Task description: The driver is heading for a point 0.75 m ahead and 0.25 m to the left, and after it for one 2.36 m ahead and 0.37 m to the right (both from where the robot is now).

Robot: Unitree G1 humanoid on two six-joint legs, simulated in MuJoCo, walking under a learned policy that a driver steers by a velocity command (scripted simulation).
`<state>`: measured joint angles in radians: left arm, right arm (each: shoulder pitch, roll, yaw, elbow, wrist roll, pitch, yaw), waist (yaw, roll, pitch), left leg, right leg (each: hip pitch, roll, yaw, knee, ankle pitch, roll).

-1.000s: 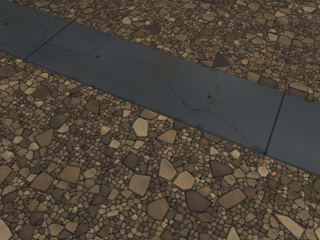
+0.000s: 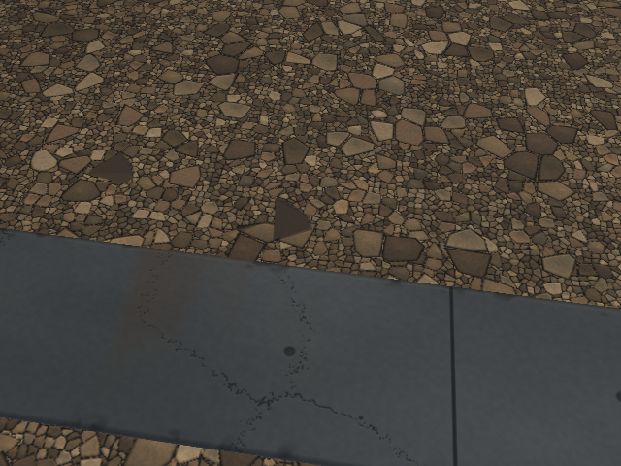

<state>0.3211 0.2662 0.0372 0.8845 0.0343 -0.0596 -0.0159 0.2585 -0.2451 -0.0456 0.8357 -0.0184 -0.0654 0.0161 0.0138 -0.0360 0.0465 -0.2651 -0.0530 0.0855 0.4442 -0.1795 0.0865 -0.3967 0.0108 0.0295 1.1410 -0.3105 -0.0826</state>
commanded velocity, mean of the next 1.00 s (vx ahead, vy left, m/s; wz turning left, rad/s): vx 0.50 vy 0.00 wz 0.46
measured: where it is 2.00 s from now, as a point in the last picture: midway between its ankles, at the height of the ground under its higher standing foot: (190, 359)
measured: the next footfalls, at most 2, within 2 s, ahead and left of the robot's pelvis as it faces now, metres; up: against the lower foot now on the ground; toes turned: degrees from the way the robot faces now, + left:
right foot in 0.36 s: +0.37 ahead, -0.10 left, +0.00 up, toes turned +10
left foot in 0.90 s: +0.54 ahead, +0.19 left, +0.00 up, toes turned +33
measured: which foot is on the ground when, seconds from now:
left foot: down 0.00-0.36, up 0.38-0.88, down 0.90-1.00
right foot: up 0.00-0.34, down 0.36-0.92, up 0.94-1.00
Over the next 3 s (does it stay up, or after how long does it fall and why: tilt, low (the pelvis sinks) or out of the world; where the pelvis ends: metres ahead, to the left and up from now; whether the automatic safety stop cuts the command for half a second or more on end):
stays up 0.65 0.27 0.00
